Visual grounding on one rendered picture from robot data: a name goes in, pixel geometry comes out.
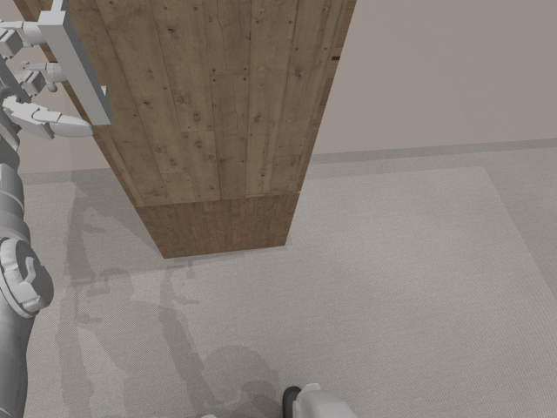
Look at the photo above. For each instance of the cupboard door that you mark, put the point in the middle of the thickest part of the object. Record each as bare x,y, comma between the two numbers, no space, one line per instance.
210,99

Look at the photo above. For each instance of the robot left forearm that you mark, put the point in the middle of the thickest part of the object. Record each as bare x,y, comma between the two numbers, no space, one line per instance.
11,187

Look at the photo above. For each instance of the left robot upper arm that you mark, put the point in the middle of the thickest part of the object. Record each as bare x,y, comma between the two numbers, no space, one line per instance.
25,288

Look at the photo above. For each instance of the robot right foot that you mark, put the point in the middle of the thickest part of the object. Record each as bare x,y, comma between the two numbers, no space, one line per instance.
289,396

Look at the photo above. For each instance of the left robot hand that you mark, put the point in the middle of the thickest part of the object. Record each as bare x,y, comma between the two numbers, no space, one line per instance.
27,81

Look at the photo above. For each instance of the handle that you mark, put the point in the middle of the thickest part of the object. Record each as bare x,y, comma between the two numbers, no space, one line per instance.
62,39

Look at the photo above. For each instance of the right robot shin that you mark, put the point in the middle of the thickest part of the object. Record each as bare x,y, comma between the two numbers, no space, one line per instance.
309,387

